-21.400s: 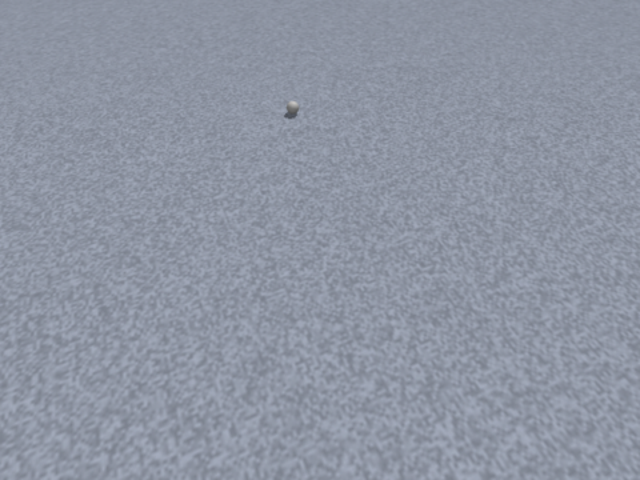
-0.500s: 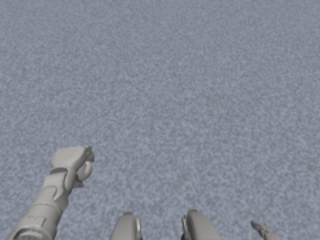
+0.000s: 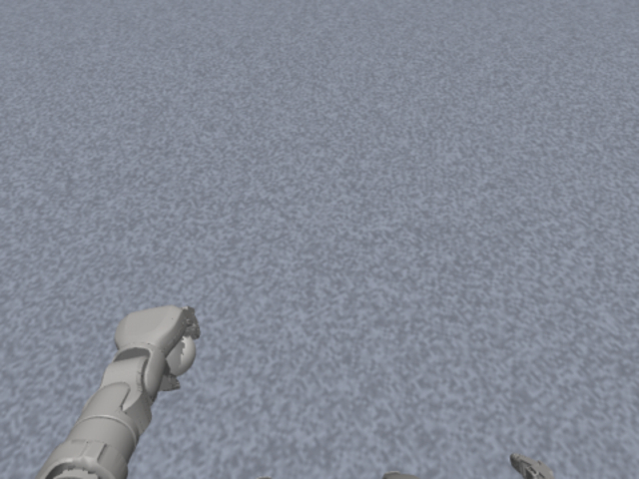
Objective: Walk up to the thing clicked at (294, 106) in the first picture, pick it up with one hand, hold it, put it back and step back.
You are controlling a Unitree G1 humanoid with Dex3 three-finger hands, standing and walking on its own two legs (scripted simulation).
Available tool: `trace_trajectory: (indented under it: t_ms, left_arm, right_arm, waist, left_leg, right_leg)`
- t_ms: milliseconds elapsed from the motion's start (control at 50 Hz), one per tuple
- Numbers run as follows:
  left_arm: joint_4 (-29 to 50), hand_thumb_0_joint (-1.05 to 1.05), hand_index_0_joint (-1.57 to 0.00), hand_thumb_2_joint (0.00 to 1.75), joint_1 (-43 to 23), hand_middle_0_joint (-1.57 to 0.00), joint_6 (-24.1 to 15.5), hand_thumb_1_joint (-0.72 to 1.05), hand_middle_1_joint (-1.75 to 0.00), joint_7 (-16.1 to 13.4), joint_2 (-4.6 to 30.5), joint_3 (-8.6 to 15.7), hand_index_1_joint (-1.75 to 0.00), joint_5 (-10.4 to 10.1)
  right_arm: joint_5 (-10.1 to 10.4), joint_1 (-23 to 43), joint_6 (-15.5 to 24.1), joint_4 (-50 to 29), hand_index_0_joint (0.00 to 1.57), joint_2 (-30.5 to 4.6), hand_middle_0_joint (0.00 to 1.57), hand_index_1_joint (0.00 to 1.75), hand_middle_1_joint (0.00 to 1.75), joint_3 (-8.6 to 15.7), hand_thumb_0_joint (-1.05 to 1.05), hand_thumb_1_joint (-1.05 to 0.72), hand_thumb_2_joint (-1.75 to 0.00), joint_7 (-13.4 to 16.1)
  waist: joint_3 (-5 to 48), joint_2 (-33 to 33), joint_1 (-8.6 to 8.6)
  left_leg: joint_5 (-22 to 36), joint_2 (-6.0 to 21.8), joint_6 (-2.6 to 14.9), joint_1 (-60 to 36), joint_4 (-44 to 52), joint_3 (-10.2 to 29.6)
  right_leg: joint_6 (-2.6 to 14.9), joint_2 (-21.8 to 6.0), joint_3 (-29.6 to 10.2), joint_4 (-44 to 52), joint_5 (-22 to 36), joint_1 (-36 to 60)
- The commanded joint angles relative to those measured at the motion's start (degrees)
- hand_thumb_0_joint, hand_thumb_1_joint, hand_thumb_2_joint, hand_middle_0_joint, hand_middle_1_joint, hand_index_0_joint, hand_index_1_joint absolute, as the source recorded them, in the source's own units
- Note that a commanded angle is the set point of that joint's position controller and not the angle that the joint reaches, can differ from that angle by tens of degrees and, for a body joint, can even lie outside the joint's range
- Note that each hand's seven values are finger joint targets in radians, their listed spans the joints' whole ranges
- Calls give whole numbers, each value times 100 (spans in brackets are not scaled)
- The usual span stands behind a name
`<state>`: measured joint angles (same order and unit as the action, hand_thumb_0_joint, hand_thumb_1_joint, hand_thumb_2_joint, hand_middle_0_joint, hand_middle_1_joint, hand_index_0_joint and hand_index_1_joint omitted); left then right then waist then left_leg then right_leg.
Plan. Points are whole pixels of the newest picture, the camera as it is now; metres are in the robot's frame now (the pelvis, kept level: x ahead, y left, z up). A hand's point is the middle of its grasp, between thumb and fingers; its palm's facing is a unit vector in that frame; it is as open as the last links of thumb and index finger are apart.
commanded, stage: hold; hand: left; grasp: from above
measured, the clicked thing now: (171, 353) +0.33 +0.22 -0.10
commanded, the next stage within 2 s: crouch in 1.88 s
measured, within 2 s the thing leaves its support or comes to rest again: neither
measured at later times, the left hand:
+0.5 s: hand (157, 347) +0.31 +0.22 -0.04, palm faces -0.47 -0.06 -0.88, open 9.2 cm
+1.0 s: hand (153, 366) +0.28 +0.22 -0.02, palm faces -0.46 -0.06 -0.88, open 9.2 cm
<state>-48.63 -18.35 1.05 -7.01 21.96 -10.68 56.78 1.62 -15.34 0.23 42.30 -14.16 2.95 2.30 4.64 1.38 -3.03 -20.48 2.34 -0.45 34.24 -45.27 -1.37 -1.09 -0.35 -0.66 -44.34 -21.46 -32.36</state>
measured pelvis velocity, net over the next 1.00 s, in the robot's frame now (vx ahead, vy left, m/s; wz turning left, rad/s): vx -0.01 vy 0.00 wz -0.01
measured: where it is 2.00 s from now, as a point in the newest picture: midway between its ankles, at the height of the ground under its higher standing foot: outside the picture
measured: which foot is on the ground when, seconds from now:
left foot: down 0.00-1.00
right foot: down 0.00-1.00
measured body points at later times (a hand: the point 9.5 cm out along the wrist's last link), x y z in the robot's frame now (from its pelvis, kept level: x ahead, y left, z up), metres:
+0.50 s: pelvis +0.01 +0.00 +0.02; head +0.03 -0.01 +0.47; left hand +0.33 +0.22 +0.01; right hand +0.12 -0.27 -0.10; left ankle +0.02 +0.12 -0.71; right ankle +0.00 -0.13 -0.71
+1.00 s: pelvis -0.01 +0.00 +0.03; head +0.00 -0.02 +0.48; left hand +0.30 +0.22 +0.03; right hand +0.12 -0.26 -0.09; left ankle +0.02 +0.12 -0.71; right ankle +0.00 -0.13 -0.71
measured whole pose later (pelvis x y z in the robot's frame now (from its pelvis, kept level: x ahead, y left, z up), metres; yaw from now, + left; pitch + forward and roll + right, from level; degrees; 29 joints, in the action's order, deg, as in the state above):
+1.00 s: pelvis -0.01 +0.00 +0.03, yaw +0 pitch +1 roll +0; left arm -40.1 -14.2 0.3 -0.2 22.2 -13.0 56.7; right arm 2.8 -11.8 -3.0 39.6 -14.6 2.2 2.5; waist 1.0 2.3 -0.4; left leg -13.3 1.8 -0.5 18.1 -30.2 -2.3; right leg -1.0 -0.7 -1.3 -30.7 -14.8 -17.1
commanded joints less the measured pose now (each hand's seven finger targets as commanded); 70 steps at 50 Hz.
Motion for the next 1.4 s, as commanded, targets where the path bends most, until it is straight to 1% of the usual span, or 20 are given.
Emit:
trace_trajectory:
  t_ms: [0,60,180,240,380,480,580,600,620,680,820,980,1040,1080,1120,1240,1280,1320,1340,1380]
  left_arm:
    - [1283,0,-98,76,-1960,-92,-5,63,-81,-329,1298,548,-76,54]
    - [1251,0,-95,75,-2020,-89,-4,60,-79,-286,1298,468,-74,135]
    - [1320,0,-95,78,-1877,-90,0,60,-82,-108,1248,435,-77,65]
    - [1357,0,-96,79,-1835,-91,5,62,-84,-2,1164,385,-78,36]
    - [1568,0,-95,75,-1754,-89,-10,60,-83,136,1285,449,-76,55]
    - [1719,0,-92,75,-1802,-86,-22,57,-84,185,1352,488,-77,76]
    - [1779,0,-93,76,-1753,-86,-15,57,-86,208,1212,391,-80,86]
    - [1806,0,-92,77,-1749,-86,-8,57,-87,214,1197,389,-80,78]
    - [1784,0,-93,77,-1675,-86,-4,57,-86,213,1272,471,-79,61]
    - [1758,0,-93,75,-1707,-86,8,58,-87,285,1202,362,-80,61]
    - [2050,0,-92,75,-1750,-85,-52,57,-88,373,1344,468,-81,-8]
    - [2164,0,-90,73,-1731,-83,-55,54,-88,373,1293,411,-80,-21]
    - [2283,0,-88,74,-1738,-81,-35,51,-88,402,1264,396,-81,-13]
    - [2279,0,-90,75,-1651,-82,-13,53,-89,399,1407,519,-82,22]
    - [2379,0,-90,77,-1712,-83,-19,54,-90,448,1289,421,-83,3]
    - [2298,0,-91,76,-1542,-84,5,54,-88,597,1331,456,-81,-76]
    - [2388,0,-90,75,-1655,-82,-32,54,-90,665,1268,360,-83,-81]
    - [2250,0,-90,76,-1519,-83,-53,54,-90,704,1359,456,-83,-90]
    - [2394,0,-90,75,-1532,-83,-84,54,-90,733,1222,327,-82,-95]
    - [2333,0,-89,74,-1427,-81,-105,53,-90,739,1235,373,-82,-85]
  right_arm:
    - [30,-41,138,-575,20,-871,20,30,30,264,0,-90,-90,61]
    - [44,13,113,-571,20,-901,20,30,30,291,0,-90,-90,54]
    - [60,71,62,-641,20,-902,20,30,30,311,0,-90,-90,25]
    - [62,114,28,-668,20,-867,20,30,30,304,0,-90,-90,15]
    - [88,228,-46,-837,20,-901,20,30,30,287,0,-90,-90,11]
    - [93,328,-82,-883,20,-897,20,30,30,268,0,-90,-90,20]
    - [98,447,-107,-921,20,-864,20,30,30,238,0,-90,-90,23]
    - [93,416,-107,-912,20,-874,20,30,30,236,0,-90,-90,19]
    - [98,436,-108,-918,20,-880,20,30,30,246,0,-90,-90,20]
    - [110,560,-121,-950,20,-865,20,30,30,220,0,-90,-90,25]
    - [129,728,-109,-1020,20,-841,20,30,30,177,0,-90,-90,66]
    - [148,958,-82,-1090,20,-805,20,30,30,112,0,-91,-90,86]
    - [141,926,-85,-1067,20,-796,20,30,30,114,0,-91,-90,86]
    - [161,948,-85,-1058,20,-813,20,30,30,125,0,-91,-90,95]
    - [153,934,-83,-1038,20,-794,20,30,30,120,0,-91,-90,96]
    - [184,1052,-81,-1086,20,-768,20,30,30,77,0,-91,-90,109]
    - [188,1017,-71,-1097,20,-751,20,30,30,75,0,-91,-90,116]
    - [188,1016,-73,-1082,20,-769,20,30,30,69,0,-91,-90,123]
    - [192,1049,-67,-1138,20,-738,20,30,30,58,0,-91,-90,120]
    - [189,1017,-74,-1097,20,-741,20,30,30,67,0,-91,-90,129]
  waist:
    - [1696,148,0]
    - [1705,172,-9]
    - [1681,98,103]
    - [1594,144,77]
    - [1357,126,146]
    - [1364,115,186]
    - [1294,60,182]
    - [1236,91,143]
    - [1218,93,214]
    - [1070,-1,176]
    - [1109,116,245]
    - [827,-46,251]
    - [1058,33,275]
    - [1072,157,324]
    - [1107,146,294]
    - [823,46,347]
    - [875,-22,300]
    - [754,-19,328]
    - [828,1,324]
    - [851,40,334]
  left_leg:
    - [1677,-280,39,-1512,667,43]
    - [1789,-263,28,-1775,797,44]
    - [2235,-278,47,-1954,924,9]
    - [2347,-282,67,-2011,982,-32]
    - [2125,-263,50,-2093,1265,-27]
    - [2213,-271,74,-2209,1355,-49]
    - [2057,-283,90,-2305,1484,-66]
    - [1984,-285,91,-2272,1501,-75]
    - [1943,-263,79,-2292,1556,-64]
    - [1745,-265,102,-2309,1656,-67]
    - [1491,-293,114,-2400,1782,-101]
    - [1052,-326,134,-2354,1931,-111]
    - [1259,-294,118,-2523,1938,-92]
    - [1390,-284,87,-2568,1953,-89]
    - [1416,-259,90,-2620,1978,-71]
    - [1367,-273,113,-2537,2071,-81]
    - [1435,-264,120,-2553,2052,-80]
    - [1349,-264,124,-2539,2099,-81]
    - [1396,-279,121,-2586,2099,-87]
    - [1518,-272,111,-2599,2079,-86]
  right_leg:
    - [115,215,15,799,1689,735]
    - [124,226,45,900,1724,802]
    - [108,235,45,1034,2140,1158]
    - [101,233,20,1107,2288,1214]
    - [133,241,47,1308,2004,1394]
    - [116,229,27,1408,2120,1555]
    - [108,212,12,1547,2004,1571]
    - [109,215,1,1567,1938,1573]
    - [131,226,30,1581,1853,1609]
    - [118,213,26,1699,1677,1580]
    - [110,185,-19,1849,1434,1646]
    - [95,149,-35,2058,962,1613]
    - [107,164,-14,1999,1157,1724]
    - [131,181,11,1969,1249,1760]
    - [136,197,20,1970,1298,1771]
    - [123,179,13,2083,1236,1783]
    - [119,192,16,2072,1299,1785]
    - [123,189,18,2112,1213,1800]
    - [127,182,4,2103,1253,1794]
    - [135,191,16,2076,1353,1815]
